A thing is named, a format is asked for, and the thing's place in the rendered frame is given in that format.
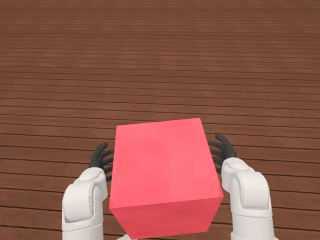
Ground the robot left forearm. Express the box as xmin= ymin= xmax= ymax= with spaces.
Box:
xmin=62 ymin=167 xmax=108 ymax=240

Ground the robot left hand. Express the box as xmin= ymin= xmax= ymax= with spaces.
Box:
xmin=89 ymin=142 xmax=115 ymax=182

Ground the robot right forearm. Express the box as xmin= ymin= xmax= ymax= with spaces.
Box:
xmin=221 ymin=157 xmax=279 ymax=240

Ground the carton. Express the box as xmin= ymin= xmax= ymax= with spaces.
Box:
xmin=109 ymin=118 xmax=224 ymax=240

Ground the robot right hand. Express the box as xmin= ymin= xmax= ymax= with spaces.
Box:
xmin=207 ymin=134 xmax=237 ymax=174

